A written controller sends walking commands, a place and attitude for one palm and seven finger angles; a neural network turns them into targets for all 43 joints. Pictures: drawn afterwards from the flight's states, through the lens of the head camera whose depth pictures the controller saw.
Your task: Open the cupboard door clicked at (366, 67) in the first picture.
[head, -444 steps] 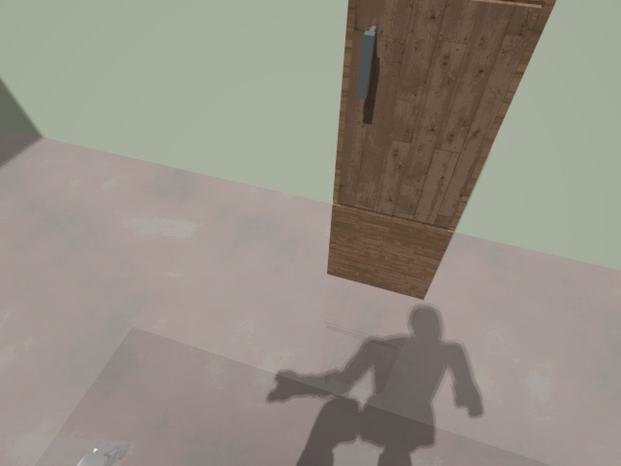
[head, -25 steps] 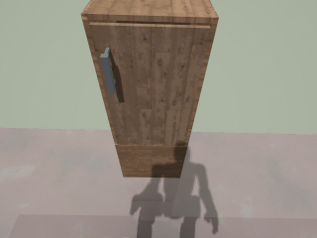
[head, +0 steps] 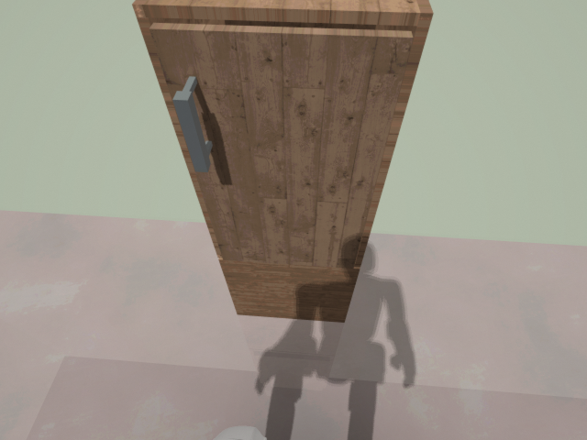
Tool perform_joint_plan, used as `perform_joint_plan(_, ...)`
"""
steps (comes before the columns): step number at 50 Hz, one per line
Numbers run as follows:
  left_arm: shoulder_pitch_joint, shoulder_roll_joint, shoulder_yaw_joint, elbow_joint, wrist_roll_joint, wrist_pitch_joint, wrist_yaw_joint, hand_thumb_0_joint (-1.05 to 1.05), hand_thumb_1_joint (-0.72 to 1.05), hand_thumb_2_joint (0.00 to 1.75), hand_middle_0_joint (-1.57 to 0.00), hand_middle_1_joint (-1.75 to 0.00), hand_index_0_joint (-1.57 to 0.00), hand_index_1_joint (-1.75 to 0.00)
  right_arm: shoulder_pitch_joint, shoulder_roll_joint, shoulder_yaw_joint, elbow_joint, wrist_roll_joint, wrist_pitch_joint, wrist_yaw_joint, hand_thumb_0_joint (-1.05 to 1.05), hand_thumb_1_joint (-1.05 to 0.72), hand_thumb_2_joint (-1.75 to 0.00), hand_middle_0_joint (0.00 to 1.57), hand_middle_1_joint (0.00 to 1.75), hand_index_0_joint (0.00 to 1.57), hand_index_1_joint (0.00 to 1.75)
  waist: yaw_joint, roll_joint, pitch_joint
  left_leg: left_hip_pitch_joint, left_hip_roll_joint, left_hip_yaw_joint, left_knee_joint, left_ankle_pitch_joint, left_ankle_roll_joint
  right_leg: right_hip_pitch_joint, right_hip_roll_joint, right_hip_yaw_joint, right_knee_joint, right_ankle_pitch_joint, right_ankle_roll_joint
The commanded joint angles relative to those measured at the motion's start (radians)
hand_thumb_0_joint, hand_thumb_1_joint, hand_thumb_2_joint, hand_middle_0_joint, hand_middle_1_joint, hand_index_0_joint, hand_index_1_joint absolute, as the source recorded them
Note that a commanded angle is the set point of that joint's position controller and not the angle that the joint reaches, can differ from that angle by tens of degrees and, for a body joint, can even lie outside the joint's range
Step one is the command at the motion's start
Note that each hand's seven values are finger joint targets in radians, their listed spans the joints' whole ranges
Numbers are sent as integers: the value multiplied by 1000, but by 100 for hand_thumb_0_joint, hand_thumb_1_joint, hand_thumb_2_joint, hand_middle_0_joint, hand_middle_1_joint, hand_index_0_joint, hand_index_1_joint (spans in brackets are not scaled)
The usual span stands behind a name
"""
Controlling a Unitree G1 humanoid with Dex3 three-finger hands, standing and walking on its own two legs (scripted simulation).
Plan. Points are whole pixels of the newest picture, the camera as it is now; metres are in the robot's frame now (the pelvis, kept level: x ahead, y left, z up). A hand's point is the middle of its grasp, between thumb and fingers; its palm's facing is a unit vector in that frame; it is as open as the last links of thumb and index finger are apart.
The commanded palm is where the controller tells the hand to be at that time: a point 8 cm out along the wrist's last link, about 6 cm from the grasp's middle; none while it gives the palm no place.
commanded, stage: come to a stop and stand still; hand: left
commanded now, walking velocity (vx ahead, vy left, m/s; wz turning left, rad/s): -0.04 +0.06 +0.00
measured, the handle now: (197, 126) +0.52 +0.20 +0.12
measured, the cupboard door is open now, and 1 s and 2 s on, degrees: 0 0 0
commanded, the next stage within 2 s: look again from close up in 0.92 s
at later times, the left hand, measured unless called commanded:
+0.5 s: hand out of the picture -0.03 +0.21 -0.16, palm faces -0.01 -0.97 -0.22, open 7.4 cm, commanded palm none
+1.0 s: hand out of the picture -0.11 +0.17 -0.17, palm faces +0.02 -0.99 -0.13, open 7.4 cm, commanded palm none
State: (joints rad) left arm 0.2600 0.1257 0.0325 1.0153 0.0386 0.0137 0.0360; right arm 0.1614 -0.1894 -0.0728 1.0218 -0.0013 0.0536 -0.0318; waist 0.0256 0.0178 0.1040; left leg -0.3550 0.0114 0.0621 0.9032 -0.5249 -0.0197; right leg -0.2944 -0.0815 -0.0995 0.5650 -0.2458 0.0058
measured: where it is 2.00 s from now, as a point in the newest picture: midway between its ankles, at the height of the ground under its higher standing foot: outside the picture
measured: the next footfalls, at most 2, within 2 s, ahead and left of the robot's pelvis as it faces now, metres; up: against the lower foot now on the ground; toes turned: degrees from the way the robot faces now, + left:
left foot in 0.12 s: +0.02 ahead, +0.12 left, +0.00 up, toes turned +4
right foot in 0.42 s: -0.04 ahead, -0.09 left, +0.00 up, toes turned -4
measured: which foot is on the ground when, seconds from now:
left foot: up 0.00-0.10, down 0.12-1.00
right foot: down 0.00-0.14, up 0.16-0.40, down 0.42-1.00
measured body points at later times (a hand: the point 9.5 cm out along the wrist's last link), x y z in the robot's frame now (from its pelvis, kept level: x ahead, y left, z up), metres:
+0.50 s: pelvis -0.06 +0.03 +0.01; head -0.05 +0.02 +0.46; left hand -0.03 +0.26 -0.14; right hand -0.04 -0.20 -0.15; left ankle -0.02 +0.12 -0.73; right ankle -0.08 -0.09 -0.73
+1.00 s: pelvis -0.07 +0.02 +0.01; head -0.07 +0.03 +0.46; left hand -0.10 +0.22 -0.15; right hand -0.12 -0.18 -0.15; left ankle -0.02 +0.12 -0.73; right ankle -0.08 -0.09 -0.73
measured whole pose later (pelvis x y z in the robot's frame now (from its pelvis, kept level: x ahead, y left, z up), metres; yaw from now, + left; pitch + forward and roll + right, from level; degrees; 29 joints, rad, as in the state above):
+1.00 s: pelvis -0.07 +0.02 +0.01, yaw -2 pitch -1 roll +0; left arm 0.36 0.09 0.00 1.13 0.02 0.00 0.04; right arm 0.35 -0.10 -0.01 1.16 -0.01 0.01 -0.03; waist -0.01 -0.01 0.01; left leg -0.24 0.01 0.10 0.41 -0.15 0.04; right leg -0.17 -0.01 -0.05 0.44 -0.25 -0.01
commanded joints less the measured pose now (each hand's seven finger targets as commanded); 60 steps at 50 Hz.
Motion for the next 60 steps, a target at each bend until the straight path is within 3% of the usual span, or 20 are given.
perform_joint_plan(1,28,205,59,-64,1,0,19,0,90,90,-20,-30,-20,-30,68,-17,-6,-58,-2,-15,13,0,-90,-90,20,30,20,30,-11,-192,-156,-13,8,-41,-75,19,-14,158,-247,200,-142,651,-198)
perform_joint_plan(4,-3,212,63,-66,-11,8,12,0,90,90,-20,-30,-20,-30,155,-17,-2,-30,-5,-27,14,0,-90,-90,20,30,20,30,-48,-189,-173,187,-7,9,-409,266,-11,50,-192,178,-88,365,-117)
perform_joint_plan(5,0,184,56,-69,-19,15,6,0,90,90,-20,-30,-20,-30,169,-47,-5,-27,-8,-33,13,0,-90,-90,20,30,20,30,-51,-98,-161,265,29,-29,-501,337,2,-25,-133,142,-33,216,-71)
perform_joint_plan(6,15,134,47,-86,-25,23,1,0,90,90,-20,-30,-20,-30,157,-119,-19,-47,-18,-40,12,0,-90,-90,20,30,20,30,-44,143,-146,248,202,-260,-597,360,61,-137,-21,63,82,-77,-4)
perform_joint_plan(7,-20,99,40,-103,-26,29,3,0,90,90,-20,-30,-20,-30,114,-171,-26,-77,-26,-36,9,0,-90,-90,20,30,20,30,-47,279,-67,74,333,-379,-695,383,158,-148,32,49,225,-280,21)
perform_joint_plan(8,-29,111,41,-101,-24,30,2,0,90,90,-20,-30,-20,-30,55,-158,-16,-92,-33,-34,9,0,-90,-90,20,30,20,30,-30,188,-41,-52,342,-354,-710,279,212,-76,9,108,317,-262,9)
perform_joint_plan(10,1,104,39,-57,-10,38,-1,0,90,90,-20,-30,-20,-30,1,-107,2,-88,-32,-40,1,0,-90,-90,20,30,20,30,1,151,-18,-42,252,-257,-699,289,182,-81,22,132,405,-187,2)
perform_joint_plan(12,33,93,34,-37,-10,29,-6,0,90,90,-20,-30,-20,-30,7,-92,7,-84,-30,-46,0,0,-90,-90,20,30,20,30,7,89,-43,38,223,-214,-671,367,178,-93,27,111,376,-161,9)
perform_joint_plan(17,11,87,11,-28,-19,11,-3,0,90,90,-20,-30,-20,-30,110,-96,10,-33,-23,-54,-2,0,-90,-90,20,30,20,30,-29,89,-111,215,216,-211,-622,533,175,2,31,67,27,-159,19)
perform_joint_plan(19,64,95,9,0,-21,2,2,0,90,90,-20,-30,-20,-30,119,-95,13,-17,-14,-56,0,0,-90,-90,20,30,20,30,-10,52,-134,188,183,-186,-579,495,129,124,28,70,-169,5,12)
perform_joint_plan(22,54,147,4,18,-23,-16,10,0,90,90,-20,-30,-20,-30,125,-36,30,-8,-4,-59,8,0,-90,-90,20,30,20,30,-34,-57,-102,135,82,-95,-541,399,39,138,-106,206,-220,170,-55)
perform_joint_plan(24,40,135,0,27,-24,-23,7,0,90,90,-20,-30,-20,-30,132,-44,31,15,-12,-54,9,0,-90,-90,20,30,20,30,-44,-128,-106,201,86,-78,-535,413,33,83,-74,189,-221,131,-49)
perform_joint_plan(31,70,114,-10,56,-25,-15,8,0,90,90,-20,-30,-20,-30,168,-42,42,76,-12,-46,10,0,-90,-90,20,30,20,30,-38,-35,9,153,92,-101,-612,225,38,11,-31,172,-273,-115,-29)
perform_joint_plan(50,186,46,-15,94,-25,-25,10,0,90,90,-20,-30,-20,-30,240,9,45,108,-12,-55,-1,0,-90,-90,20,30,20,30,-31,-5,3,123,97,-106,-608,213,42,1,-18,166,-255,-81,-35)
perform_joint_plan(51,113,259,-25,-7,-2,-51,7,0,90,90,-20,-30,-20,-30,156,-153,34,-28,-19,-66,19,0,-90,-90,20,30,20,30,-55,-36,117,66,45,-113,-543,258,32,-31,3,133,-238,-78,-52)
perform_joint_plan(52,103,184,0,-4,-14,-55,12,0,90,90,-20,-30,-20,-30,145,-130,21,-44,-28,-90,8,0,-90,-90,20,30,20,30,-41,31,-73,105,88,-125,-493,251,51,-3,-36,163,-182,-109,-63)
perform_joint_plan(53,118,154,-2,9,-10,-59,15,0,90,90,-20,-30,-20,-30,159,-87,22,-29,-28,-93,1,0,-90,-90,20,30,20,30,-50,52,-145,123,81,-127,-460,298,54,31,-42,175,-182,-46,-70)
perform_joint_plan(55,139,121,-13,-5,-20,-52,16,0,90,90,-20,-30,-20,-30,202,-41,32,-38,-24,-80,2,0,-90,-90,20,30,20,30,-56,-14,-161,119,68,-106,-417,293,51,20,-58,194,-200,-71,-73)
perform_joint_plan(57,116,115,-14,-21,-18,-45,18,0,90,90,-20,-30,-20,-30,212,-31,37,-46,-26,-70,6,0,-90,-90,20,30,20,30,-65,-71,-95,99,60,-94,-403,291,52,-28,-60,196,-209,-104,-74)
perform_joint_plan(60,118,123,-12,-42,-17,-43,20,0,90,90,-20,-30,-20,-30,198,-61,34,-55,-20,-74,7,0,-90,-90,20,30,20,30,-50,-41,-40,79,83,-111,-452,349,63,-18,-24,168,-156,-10,-65)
